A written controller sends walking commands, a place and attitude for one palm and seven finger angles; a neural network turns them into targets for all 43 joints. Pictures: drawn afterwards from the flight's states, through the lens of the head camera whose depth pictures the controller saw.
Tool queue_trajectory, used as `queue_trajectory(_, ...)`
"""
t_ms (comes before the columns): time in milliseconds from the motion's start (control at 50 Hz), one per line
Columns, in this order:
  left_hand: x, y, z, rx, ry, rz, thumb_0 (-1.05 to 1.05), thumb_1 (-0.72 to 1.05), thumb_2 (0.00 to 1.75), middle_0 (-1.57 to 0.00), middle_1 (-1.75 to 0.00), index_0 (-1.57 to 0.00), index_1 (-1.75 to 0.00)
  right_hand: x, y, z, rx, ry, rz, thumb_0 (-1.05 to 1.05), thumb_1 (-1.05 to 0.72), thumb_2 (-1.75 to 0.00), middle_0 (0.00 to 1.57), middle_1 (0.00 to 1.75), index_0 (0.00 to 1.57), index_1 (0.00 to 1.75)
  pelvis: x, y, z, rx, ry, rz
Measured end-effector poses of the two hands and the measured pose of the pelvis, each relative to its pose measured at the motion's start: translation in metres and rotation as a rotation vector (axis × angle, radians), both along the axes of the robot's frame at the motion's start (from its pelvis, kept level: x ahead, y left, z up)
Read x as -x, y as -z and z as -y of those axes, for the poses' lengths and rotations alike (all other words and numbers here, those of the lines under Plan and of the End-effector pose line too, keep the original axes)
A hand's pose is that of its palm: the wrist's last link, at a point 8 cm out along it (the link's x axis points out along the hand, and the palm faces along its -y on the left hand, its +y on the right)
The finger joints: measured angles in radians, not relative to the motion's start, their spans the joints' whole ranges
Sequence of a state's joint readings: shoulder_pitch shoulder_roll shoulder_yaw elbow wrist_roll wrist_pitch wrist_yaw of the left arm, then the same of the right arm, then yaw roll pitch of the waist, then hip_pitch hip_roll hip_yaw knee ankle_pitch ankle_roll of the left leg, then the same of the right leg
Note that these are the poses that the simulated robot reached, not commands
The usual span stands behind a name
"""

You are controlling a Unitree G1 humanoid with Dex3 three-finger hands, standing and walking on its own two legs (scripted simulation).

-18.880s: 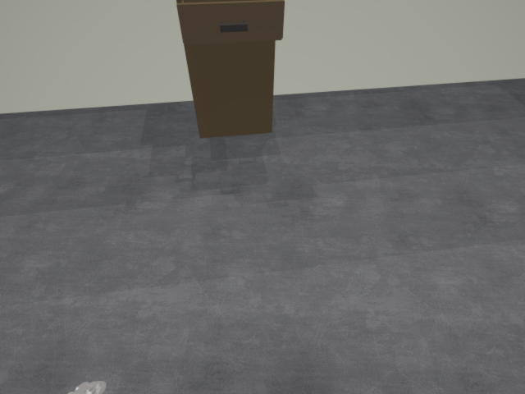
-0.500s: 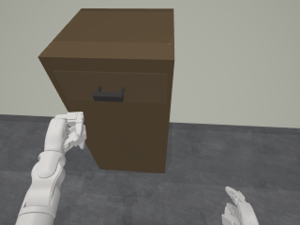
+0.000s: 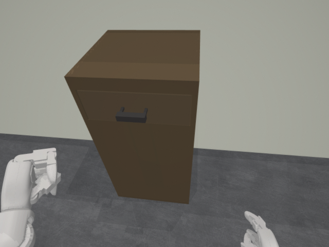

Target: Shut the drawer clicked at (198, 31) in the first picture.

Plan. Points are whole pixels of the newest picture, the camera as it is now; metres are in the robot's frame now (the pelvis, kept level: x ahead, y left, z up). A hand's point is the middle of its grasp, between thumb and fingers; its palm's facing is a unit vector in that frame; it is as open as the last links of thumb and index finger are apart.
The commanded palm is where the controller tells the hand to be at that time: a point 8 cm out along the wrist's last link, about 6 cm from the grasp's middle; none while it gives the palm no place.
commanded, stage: draw the hand back to the body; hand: left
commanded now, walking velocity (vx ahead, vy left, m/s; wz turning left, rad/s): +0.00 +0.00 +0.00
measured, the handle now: (132, 113) +0.55 +0.19 +0.00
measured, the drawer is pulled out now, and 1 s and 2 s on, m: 0.00 0.00 0.00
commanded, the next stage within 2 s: step back with the hand held close in 0.26 s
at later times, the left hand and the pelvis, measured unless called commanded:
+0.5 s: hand (31, 183) +0.17 +0.25 +0.18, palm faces +0.43 -0.79 -0.44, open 3.3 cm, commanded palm +0.12 +0.28 +0.17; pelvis -0.02 +0.00 +0.00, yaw -1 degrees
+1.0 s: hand (15, 216) +0.12 +0.26 +0.16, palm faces +0.36 -0.79 -0.50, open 3.3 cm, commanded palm +0.06 +0.30 +0.17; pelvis -0.08 +0.02 -0.01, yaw -2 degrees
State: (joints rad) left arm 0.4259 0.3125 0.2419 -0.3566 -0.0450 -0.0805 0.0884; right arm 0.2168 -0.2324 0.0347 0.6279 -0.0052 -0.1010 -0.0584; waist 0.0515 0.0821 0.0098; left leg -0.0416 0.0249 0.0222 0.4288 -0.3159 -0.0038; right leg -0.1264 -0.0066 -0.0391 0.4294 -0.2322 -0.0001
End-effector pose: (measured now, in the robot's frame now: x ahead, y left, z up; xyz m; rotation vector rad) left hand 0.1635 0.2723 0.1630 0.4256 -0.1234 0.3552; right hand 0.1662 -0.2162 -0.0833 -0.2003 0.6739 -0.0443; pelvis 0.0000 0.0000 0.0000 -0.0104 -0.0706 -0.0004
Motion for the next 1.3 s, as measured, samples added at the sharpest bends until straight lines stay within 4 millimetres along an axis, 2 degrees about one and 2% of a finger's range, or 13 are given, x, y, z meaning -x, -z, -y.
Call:
queue_trajectory(120, 0.028, -0.019, -0.006, -0.075, -0.029, 0.040, 0.02, 0.89, 0.90, -1.41, -1.60, -1.40, -1.59, 0.003, -0.002, 0.002, 0.004, 0.011, 0.025, 0.01, -0.91, -0.90, 0.20, 0.30, 0.20, 0.30, 0.002, 0.001, -0.001, 0.002, 0.004, 0.010)
queue_trajectory(180, 0.037, -0.022, -0.009, -0.085, -0.048, 0.055, 0.02, 0.89, 0.90, -1.41, -1.60, -1.40, -1.59, 0.004, -0.003, 0.002, 0.009, 0.009, 0.035, 0.01, -0.91, -0.90, 0.20, 0.30, 0.20, 0.30, 0.005, 0.001, -0.002, 0.002, 0.001, 0.016)
queue_trajectory(360, 0.039, -0.012, -0.008, -0.043, -0.052, 0.057, 0.02, 0.89, 0.90, -1.41, -1.60, -1.41, -1.59, 0.010, -0.006, -0.001, 0.017, -0.001, 0.057, 0.01, -0.91, -0.90, 0.20, 0.30, 0.20, 0.30, 0.013, 0.001, -0.002, 0.000, 0.000, 0.026)
queue_trajectory(460, 0.038, -0.024, -0.012, -0.092, -0.029, 0.101, 0.02, 0.89, 0.90, -1.41, -1.60, -1.41, -1.59, 0.015, -0.008, -0.001, 0.016, 0.008, 0.052, 0.01, -0.91, -0.90, 0.20, 0.30, 0.20, 0.30, 0.017, 0.001, -0.002, 0.004, 0.011, 0.009)
queue_trajectory(520, 0.033, -0.028, -0.017, -0.125, -0.019, 0.103, 0.02, 0.89, 0.90, -1.41, -1.60, -1.41, -1.59, 0.022, -0.008, 0.003, 0.020, 0.039, 0.024, 0.01, -0.91, -0.90, 0.20, 0.30, 0.20, 0.30, 0.021, -0.001, -0.006, 0.004, 0.024, -0.021)
queue_trajectory(600, 0.027, -0.018, -0.015, -0.129, 0.029, 0.032, 0.01, 0.89, 0.90, -1.41, -1.60, -1.41, -1.59, 0.036, -0.005, 0.011, 0.032, 0.099, -0.018, 0.01, -0.91, -0.90, 0.20, 0.30, 0.20, 0.30, 0.027, -0.001, -0.012, -0.005, 0.036, -0.050)
queue_trajectory(680, 0.030, -0.009, -0.013, -0.141, 0.074, -0.019, 0.01, 0.89, 0.90, -1.41, -1.60, -1.40, -1.59, 0.053, -0.002, 0.017, 0.048, 0.149, -0.056, 0.01, -0.91, -0.90, 0.20, 0.30, 0.20, 0.30, 0.034, 0.000, -0.017, -0.014, 0.040, -0.064)
queue_trajectory(880, 0.061, -0.017, -0.024, -0.184, 0.057, 0.048, 0.02, 0.89, 0.90, -1.41, -1.60, -1.40, -1.59, 0.078, -0.002, 0.011, 0.061, 0.160, -0.055, 0.01, -0.91, -0.90, 0.20, 0.30, 0.20, 0.30, 0.059, 0.006, -0.022, -0.020, 0.034, -0.058)
queue_trajectory(1060, 0.091, -0.013, -0.024, -0.173, 0.041, 0.095, 0.01, 0.89, 0.90, -1.41, -1.60, -1.41, -1.59, 0.095, -0.003, 0.001, 0.057, 0.122, -0.011, 0.01, -0.91, -0.90, 0.20, 0.30, 0.20, 0.30, 0.085, 0.011, -0.023, -0.010, 0.025, -0.058)
queue_trajectory(1300, 0.113, -0.014, -0.025, -0.204, 0.041, 0.161, 0.01, 0.89, 0.90, -1.41, -1.60, -1.41, -1.59, 0.124, 0.003, 0.009, 0.090, 0.115, -0.029, 0.01, -0.90, -0.90, 0.20, 0.30, 0.20, 0.30, 0.106, 0.018, -0.020, -0.003, 0.009, -0.055)
